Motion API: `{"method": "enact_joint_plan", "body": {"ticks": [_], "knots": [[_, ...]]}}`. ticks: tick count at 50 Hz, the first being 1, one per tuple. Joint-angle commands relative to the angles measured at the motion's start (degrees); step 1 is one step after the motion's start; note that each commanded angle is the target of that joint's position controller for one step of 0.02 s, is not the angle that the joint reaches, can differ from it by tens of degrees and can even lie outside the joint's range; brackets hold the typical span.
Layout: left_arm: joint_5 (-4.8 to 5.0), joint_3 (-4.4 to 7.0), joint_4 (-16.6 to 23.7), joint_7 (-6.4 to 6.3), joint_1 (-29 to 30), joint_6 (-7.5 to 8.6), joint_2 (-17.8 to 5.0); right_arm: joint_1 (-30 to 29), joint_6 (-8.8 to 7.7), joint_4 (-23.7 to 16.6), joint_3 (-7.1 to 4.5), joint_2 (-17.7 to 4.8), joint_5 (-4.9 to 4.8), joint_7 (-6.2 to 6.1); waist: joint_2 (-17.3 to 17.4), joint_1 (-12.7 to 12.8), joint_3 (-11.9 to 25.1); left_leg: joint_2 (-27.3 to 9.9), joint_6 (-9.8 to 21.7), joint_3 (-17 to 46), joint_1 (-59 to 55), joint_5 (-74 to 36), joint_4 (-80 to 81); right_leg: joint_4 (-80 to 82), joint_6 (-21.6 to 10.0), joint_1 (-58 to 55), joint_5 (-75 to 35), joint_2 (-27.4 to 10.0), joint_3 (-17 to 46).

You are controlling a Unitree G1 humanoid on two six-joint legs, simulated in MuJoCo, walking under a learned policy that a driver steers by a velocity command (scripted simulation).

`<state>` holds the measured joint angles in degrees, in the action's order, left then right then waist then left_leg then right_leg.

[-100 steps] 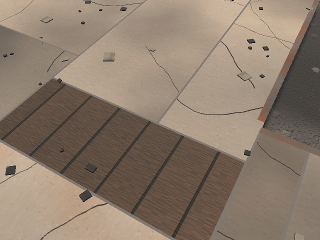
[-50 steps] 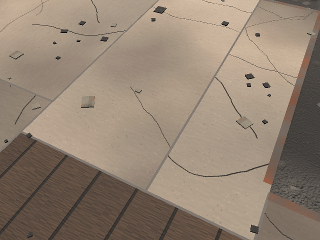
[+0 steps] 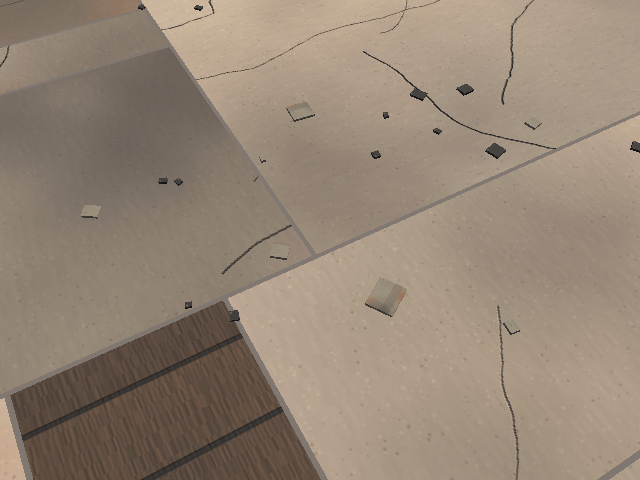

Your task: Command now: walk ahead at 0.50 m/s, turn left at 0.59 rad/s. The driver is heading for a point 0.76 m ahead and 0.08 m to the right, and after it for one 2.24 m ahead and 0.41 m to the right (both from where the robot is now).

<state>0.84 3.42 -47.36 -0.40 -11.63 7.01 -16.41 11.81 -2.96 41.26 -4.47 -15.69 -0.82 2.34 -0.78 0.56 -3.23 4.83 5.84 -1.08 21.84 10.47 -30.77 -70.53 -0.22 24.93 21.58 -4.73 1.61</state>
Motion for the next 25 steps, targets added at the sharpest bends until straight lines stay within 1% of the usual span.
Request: {"method": "enact_joint_plan", "body": {"ticks": [1, 3, 4, 6, 9, 11, 14, 15, 17, 18, 19, 20, 21, 22, 23, 24, 25], "knots": [[-1.14, 2.01, 4.52, -0.18, -1.56, 0.05, -6.77, -0.24, -1.4, -4.7, -1.46, -6.14, 0.44, -0.59, 2.6, 1.21, 7.26, -14.83, 11.01, 21.89, -12.62, -11.95, 17.28, 4.13, 0.34, 11.16, -5.43, -3.5, 3.06], [-1.82, 1.78, 5.68, -0.33, -0.01, -0.92, -5.28, 1.57, -1.75, -4.15, -1.76, -7.28, 0.12, -1.28, 2.23, 1.22, 6.33, -13.52, 11.44, 18.76, -9.88, -16.8, 18.15, 8.68, 1.98, 11.12, -8.74, -2.64, 2.07], [-2.02, 1.63, 6.58, -0.46, 2.15, -1.11, -4.76, 2.71, -1.76, -3.82, -1.94, -7.95, 0.06, -1.73, 2.24, 0.69, 5.52, -12.85, 11.14, 17.66, -9.35, -17.55, 18.41, 11.92, 2.67, 12.17, -11.52, -2.09, 1.74], [-1.97, 1.32, 8.26, -0.5, 6.89, -1.09, -4.0, 5.25, -1.52, -3.06, -2.01, -8.27, -0.17, -2.46, 3.18, -1.02, 4.38, -11.58, 9.79, 16.67, -9.78, -16.86, 18.09, 20.02, 3.37, 13.7, -18.11, -0.67, 1.66], [-1.43, 0.54, 9.26, 0.44, 11.67, -0.6, -2.47, 7.59, -1.23, -1.88, -1.55, -7.3, -0.29, -2.96, 5.52, -3.47, 3.74, -10.12, 7.16, 14.46, -10.61, -12.22, 17.65, 32.51, 2.86, 10.93, -27.73, 1.22, 0.99], [-1.05, 0.24, 10.17, 1.21, 14.75, -0.13, -2.24, 9.63, -1.3, -0.67, -1.41, -7.42, -0.32, -3.01, 5.93, -5.04, 2.73, -11.07, 6.64, 15.31, -11.39, -9.86, 17.57, 36.71, 2.17, 8.98, -30.58, 2.0, 0.46], [-0.78, 0.32, 11.92, 2.17, 18.19, 0.6, -3.36, 12.4, -1.02, 0.93, -1.32, -7.61, -0.3, -3.1, 5.81, -6.44, 1.39, -14.08, 6.9, 18.43, -18.25, -11.78, 14.14, 40.13, 0.36, 11.87, -27.17, 2.52, 0.71], [-0.78, 0.4, 12.37, 2.44, 18.57, 0.82, -3.74, 12.82, -0.78, 1.27, -1.34, -7.75, -0.27, -3.24, 5.91, -6.39, 1.25, -15.09, 6.79, 19.58, -20.67, -13.27, 12.94, 41.18, -0.37, 12.52, -24.77, 2.75, 0.67], [-0.67, 0.64, 12.49, 2.7, 17.01, 1.11, -4.42, 12.51, -0.23, 1.7, -1.51, -8.32, -0.17, -3.49, 7.07, -5.26, 1.38, -16.35, 6.0, 20.83, -23.51, -18.67, 10.85, 42.64, -1.9, 10.5, -19.63, 3.48, -0.05], [-0.68, 0.99, 12.03, 2.61, 14.4, 1.22, -5.1, 11.61, 0.01, 1.6, -1.59, -8.66, -0.15, -3.53, 7.79, -3.72, 2.42, -15.94, 5.33, 20.46, -23.73, -25.56, 8.52, 43.49, -2.93, 6.4, -17.39, 4.57, -1.17], [-0.9, 1.72, 10.6, 2.34, 8.88, 1.34, -6.25, 10.19, 0.16, 1.26, -1.43, -8.51, -0.16, -3.48, 7.62, -0.64, 5.64, -13.73, 4.31, 18.65, -23.07, -35.24, 3.17, 45.58, -4.49, -2.04, -18.7, 6.17, -2.82], [-1.5, 2.52, 8.97, 2.05, 0.33, 1.41, -8.33, 8.51, 0.07, 0.3, -0.8, -7.38, 0.25, -3.24, 6.47, 3.52, 12.53, -10.95, 2.64, 16.29, -17.84, -36.33, -7.3, 43.64, -7.6, -16.46, -22.4, 2.33, 0.49], [-1.98, 3.38, 7.9, 1.74, -9.76, 1.18, -12.16, 10.54, -0.38, -0.61, 0.25, -4.73, 1.41, -3.22, -2.16, 5.84, 21.45, -5.06, 0.06, 12.44, -4.44, -17.73, -25.42, 41.35, -12.78, -35.19, -24.8, -8.44, 14.0], [-1.39, 3.72, 5.24, 2.37, -13.2, 0.63, -12.68, 18.51, -1.26, 0.4, 1.22, -1.36, -0.39, -2.89, -18.85, 2.83, 25.45, 2.23, -3.23, 10.85, 14.71, 22.33, -41.28, 48.76, -20.21, -48.39, -12.87, -18.44, 38.55], [0.19, 2.48, 5.6, 2.3, -12.15, 0.37, -7.51, 14.33, -1.67, 0.77, 0.4, -6.81, -1.15, -2.72, -10.57, 4.58, 18.64, -1.7, -3.02, 13.69, 21.54, 21.43, -46.27, 52.01, -17.71, -44.46, -1.14, -17.05, 39.32], [0.2, 1.79, 6.22, 1.95, -7.63, -0.14, -5.55, 7.49, -1.85, -0.84, -0.02, -8.35, -1.24, -2.48, -5.03, 4.42, 10.18, -4.52, -2.99, 10.94, 23.35, 15.6, -45.33, 53.54, -15.24, -35.72, -2.09, -14.91, 30.46], [-0.49, 1.29, 6.85, 1.97, -4.27, -0.53, -5.09, 4.1, -1.97, -1.57, 0.13, -7.59, -0.41, -2.47, -0.48, 2.75, 5.89, -7.1, -3.22, 8.49, 21.3, 11.21, -42.36, 55.4, -14.16, -27.49, -7.75, -12.52, 24.79]]}}
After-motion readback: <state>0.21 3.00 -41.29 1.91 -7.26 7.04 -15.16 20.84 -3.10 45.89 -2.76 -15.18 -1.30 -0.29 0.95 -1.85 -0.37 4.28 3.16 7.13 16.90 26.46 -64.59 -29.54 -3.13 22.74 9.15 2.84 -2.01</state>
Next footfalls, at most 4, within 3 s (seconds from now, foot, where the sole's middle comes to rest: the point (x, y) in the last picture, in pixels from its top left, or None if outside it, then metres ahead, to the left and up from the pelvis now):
0.40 right None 0.41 -0.11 -0.77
0.92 left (246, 383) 0.64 0.18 -0.77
1.46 right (366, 283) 0.91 -0.09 -0.77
1.94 left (323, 183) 1.24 0.02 -0.77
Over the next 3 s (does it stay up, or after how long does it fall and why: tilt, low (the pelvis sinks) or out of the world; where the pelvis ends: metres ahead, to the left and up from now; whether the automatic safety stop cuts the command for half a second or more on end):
stays up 1.55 -0.28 -0.01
